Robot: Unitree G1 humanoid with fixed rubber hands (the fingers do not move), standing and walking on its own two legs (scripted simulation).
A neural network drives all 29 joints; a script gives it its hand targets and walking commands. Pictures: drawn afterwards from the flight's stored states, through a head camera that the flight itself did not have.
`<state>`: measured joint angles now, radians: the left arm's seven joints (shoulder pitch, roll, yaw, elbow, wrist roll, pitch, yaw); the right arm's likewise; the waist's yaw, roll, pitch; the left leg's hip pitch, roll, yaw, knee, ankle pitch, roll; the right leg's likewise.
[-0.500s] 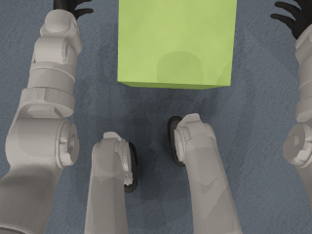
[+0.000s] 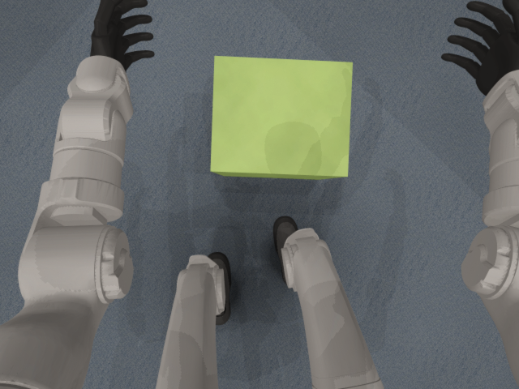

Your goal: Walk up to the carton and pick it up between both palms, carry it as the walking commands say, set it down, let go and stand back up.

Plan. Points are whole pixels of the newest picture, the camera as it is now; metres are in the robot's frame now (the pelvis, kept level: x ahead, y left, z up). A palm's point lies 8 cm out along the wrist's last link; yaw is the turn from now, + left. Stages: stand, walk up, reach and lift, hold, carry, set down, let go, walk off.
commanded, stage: set down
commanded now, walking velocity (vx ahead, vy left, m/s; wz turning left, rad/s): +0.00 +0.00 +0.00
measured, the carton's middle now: (276, 129) +0.49 -0.12 -0.46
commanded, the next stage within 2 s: let go in 0.24 s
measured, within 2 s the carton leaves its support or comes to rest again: neither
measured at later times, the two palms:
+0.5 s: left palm (79, 107) +0.47 +0.12 -0.02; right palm out of the picture +0.39 -0.35 -0.02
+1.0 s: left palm out of the picture +0.31 +0.20 +0.08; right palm out of the picture +0.24 -0.25 +0.08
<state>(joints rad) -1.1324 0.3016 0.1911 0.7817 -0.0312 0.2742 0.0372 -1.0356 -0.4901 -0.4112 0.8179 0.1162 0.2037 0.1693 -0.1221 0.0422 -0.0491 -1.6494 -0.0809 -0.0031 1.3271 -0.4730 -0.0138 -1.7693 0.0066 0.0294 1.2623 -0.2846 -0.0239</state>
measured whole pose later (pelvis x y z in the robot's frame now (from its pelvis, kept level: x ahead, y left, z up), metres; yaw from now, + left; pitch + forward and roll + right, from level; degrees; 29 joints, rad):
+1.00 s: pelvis +0.08 +0.00 +0.16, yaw -3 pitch +9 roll +0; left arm 0.07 0.19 0.06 0.49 0.03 0.02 -0.03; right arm 0.17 -0.21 -0.06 0.44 0.00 0.02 0.08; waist -0.04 0.00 0.04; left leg -0.37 -0.03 -0.07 0.55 -0.33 0.00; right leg -0.48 0.04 0.01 0.52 -0.19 -0.03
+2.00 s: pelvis +0.12 -0.01 +0.16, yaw -2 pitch +0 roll -1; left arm 0.17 0.33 0.05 0.81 0.04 0.01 0.02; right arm 0.23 -0.37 -0.03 0.70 -0.04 0.01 -0.02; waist 0.01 0.05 0.01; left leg -0.10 -0.01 -0.08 0.47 -0.37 0.00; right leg -0.22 0.05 -0.01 0.49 -0.26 -0.03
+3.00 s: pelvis +0.10 +0.00 +0.17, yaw -3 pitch -2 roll +0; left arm 0.11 0.37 0.02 1.05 0.02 0.00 0.01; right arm 0.18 -0.40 0.00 0.95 -0.02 -0.01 -0.03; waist 0.01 0.03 0.02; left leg -0.04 -0.02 -0.06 0.35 -0.28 0.00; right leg -0.17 0.04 0.02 0.38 -0.17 -0.02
